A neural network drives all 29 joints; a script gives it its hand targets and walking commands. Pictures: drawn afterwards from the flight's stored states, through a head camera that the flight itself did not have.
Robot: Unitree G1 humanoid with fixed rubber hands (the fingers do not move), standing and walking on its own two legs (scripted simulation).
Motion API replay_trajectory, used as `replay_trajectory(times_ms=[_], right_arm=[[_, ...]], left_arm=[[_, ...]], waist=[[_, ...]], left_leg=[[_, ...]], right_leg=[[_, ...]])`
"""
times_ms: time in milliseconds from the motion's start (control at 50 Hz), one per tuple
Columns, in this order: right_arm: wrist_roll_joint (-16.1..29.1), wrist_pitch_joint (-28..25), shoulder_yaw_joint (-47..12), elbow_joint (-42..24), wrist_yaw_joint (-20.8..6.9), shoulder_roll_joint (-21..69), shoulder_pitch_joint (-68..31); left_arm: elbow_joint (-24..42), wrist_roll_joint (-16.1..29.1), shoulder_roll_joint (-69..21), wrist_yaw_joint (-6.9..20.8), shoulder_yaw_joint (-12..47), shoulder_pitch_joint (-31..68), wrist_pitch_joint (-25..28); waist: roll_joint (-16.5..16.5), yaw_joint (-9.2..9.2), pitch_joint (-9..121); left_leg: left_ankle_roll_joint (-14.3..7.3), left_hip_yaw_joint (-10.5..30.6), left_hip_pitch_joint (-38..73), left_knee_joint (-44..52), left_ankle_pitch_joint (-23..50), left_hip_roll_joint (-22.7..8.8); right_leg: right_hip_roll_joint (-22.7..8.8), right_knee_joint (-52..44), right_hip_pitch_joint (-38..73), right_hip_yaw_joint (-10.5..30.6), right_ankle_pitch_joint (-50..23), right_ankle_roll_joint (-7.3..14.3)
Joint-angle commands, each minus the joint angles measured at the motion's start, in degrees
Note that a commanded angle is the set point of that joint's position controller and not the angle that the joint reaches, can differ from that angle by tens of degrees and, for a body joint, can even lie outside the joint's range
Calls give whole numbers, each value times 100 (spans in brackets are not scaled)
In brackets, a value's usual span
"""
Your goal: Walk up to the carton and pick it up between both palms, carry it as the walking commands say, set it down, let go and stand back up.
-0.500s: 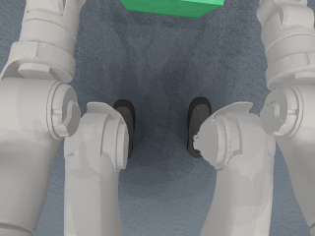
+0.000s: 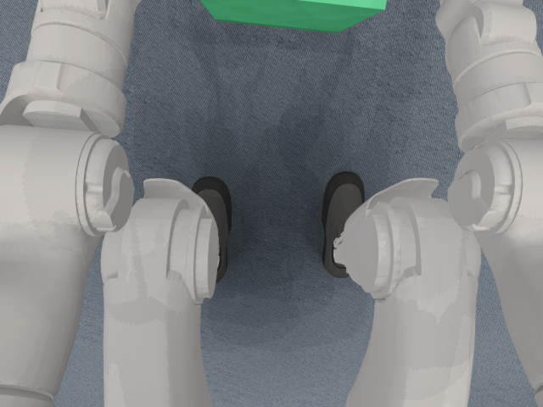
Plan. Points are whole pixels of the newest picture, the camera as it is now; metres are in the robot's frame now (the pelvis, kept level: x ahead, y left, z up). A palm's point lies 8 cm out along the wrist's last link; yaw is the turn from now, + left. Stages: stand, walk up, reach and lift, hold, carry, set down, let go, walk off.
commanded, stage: reach and lift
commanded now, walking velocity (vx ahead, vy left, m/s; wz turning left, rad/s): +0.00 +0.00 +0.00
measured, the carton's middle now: out of the picture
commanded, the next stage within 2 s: none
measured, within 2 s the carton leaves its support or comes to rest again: leaves its support in 1.24 s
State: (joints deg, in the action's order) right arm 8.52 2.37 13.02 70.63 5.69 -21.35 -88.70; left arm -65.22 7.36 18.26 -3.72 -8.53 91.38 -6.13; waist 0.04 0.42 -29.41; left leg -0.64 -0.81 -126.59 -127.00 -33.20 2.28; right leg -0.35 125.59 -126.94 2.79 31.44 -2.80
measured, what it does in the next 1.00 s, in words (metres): stands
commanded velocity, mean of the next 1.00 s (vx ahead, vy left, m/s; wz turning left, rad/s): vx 0.00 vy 0.00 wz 0.00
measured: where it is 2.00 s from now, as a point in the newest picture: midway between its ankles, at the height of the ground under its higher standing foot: (276, 244)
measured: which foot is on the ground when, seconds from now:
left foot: down 0.00-1.00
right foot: down 0.00-1.00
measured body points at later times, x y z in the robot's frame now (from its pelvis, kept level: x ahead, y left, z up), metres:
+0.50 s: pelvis +0.00 +0.00 +0.00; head +0.38 +0.00 +0.22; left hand +0.58 +0.13 -0.19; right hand +0.56 -0.16 -0.20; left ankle +0.11 +0.11 -0.33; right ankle +0.12 -0.14 -0.33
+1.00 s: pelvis +0.00 +0.00 -0.01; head +0.38 +0.00 +0.22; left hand +0.58 +0.13 -0.19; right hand +0.57 -0.16 -0.20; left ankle +0.11 +0.11 -0.33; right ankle +0.12 -0.14 -0.33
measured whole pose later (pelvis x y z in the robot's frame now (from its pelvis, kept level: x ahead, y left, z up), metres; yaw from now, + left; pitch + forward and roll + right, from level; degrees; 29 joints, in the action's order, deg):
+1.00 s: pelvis +0.00 +0.00 -0.01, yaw +0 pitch +32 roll -1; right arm 1.4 10.2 16.5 67.4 3.5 -17.0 -91.1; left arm -65.2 4.5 16.2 -2.8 -8.1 91.6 -9.2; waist -0.4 0.6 -28.9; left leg -0.6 -0.6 -126.8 -128.7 -33.7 2.5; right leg 0.0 127.2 -126.9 2.8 32.0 -2.8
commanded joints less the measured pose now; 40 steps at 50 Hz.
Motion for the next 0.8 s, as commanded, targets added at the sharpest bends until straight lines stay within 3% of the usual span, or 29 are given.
replay_trajectory(times_ms=[0, 120, 140, 180, 240, 280, 320, 420, 460, 500, 540, 580, 600, 780], right_arm=[[40, -140, -360, -547, -64, 72, -1704], [-253, -79, -206, -399, -197, 664, -1643], [-294, -64, -157, -426, -246, 846, -1654], [-534, -49, 5, -409, -281, 939, -1686], [-797, -10, 380, -299, -255, 908, -1484], [-764, 52, 216, -366, -430, 1967, -1739], [-775, 145, 39, -464, -684, 2924, -2058], [-734, 359, -229, -831, -1254, 4689, -2297], [-763, 444, -239, -931, -1394, 5027, -2274], [-736, 519, -249, -949, -1498, 5240, -2180], [-719, 547, -242, -1053, -1568, 5362, -2141], [-695, 565, -330, -1188, -1602, 5481, -2183], [-634, 580, -347, -1121, -1617, 5553, -2135], [-431, 596, -605, -1177, -1662, 5791, -2304]], left_arm=[[175, -1, 336, 56, 664, 1693, 212], [66, -169, -429, 233, 709, 1757, 120], [68, -228, -597, 271, 683, 1775, 114], [213, -309, -796, 341, 655, 1870, 109], [177, -631, -624, 308, 303, 1728, 89], [169, -594, -1511, 485, 487, 2000, 59], [81, -565, -2526, 764, 605, 2122, -24], [266, -605, -4462, 1335, 825, 2193, -225], [364, -598, -4766, 1472, 819, 2142, -276], [409, -596, -4923, 1568, 807, 2057, -324], [528, -539, -5083, 1637, 823, 2052, -353], [629, -428, -5270, 1696, 847, 2042, -349], [628, -415, -5291, 1704, 882, 2064, -366], [725, -209, -5565, 1733, 985, 2157, -369]], waist=[[52, 321, 6588], [-38, 462, 6178], [-117, 412, 6164], [-104, 583, 6161], [-180, 542, 6009], [-156, 485, 6031], [-103, 544, 5822], [-164, 462, 5614], [-91, 458, 5575], [-60, 407, 5489], [-159, 474, 5571], [-29, 520, 5668], [-172, 421, 5736], [-104, 438, 5952]], left_leg=[[197, 353, 2996, 946, 1484, 73], [210, 351, 2824, 995, 1242, 150], [220, 351, 2906, 989, 1294, 181], [241, 374, 2880, 957, 1301, 226], [260, 322, 2942, 953, 1243, 278], [213, 325, 2946, 978, 1228, 345], [162, 309, 2698, 948, 1144, 384], [94, 237, 2425, 866, 1082, 468], [60, 193, 2260, 824, 1038, 493], [19, 174, 2196, 846, 1007, 480], [12, 121, 2181, 801, 1014, 487], [-13, 138, 2170, 769, 1118, 498], [11, 103, 2173, 780, 1154, 486], [-22, 112, 2196, 713, 1293, 491]], right_leg=[[306, -619, 2681, -519, -1472, 21], [383, -664, 2608, -535, -1308, 57], [407, -638, 2566, -539, -1334, 71], [455, -620, 2597, -547, -1370, 95], [536, -588, 2560, -584, -1281, 95], [589, -598, 2605, -579, -1288, 118], [625, -609, 2595, -555, -1252, 162], [724, -463, 2423, -619, -1122, 258], [728, -448, 2351, -619, -1059, 280], [727, -400, 2211, -662, -1014, 288], [738, -437, 2167, -643, -1028, 308], [725, -415, 2194, -664, -1098, 314], [731, -405, 2210, -646, -1161, 320], [723, -391, 2260, -634, -1340, 317]])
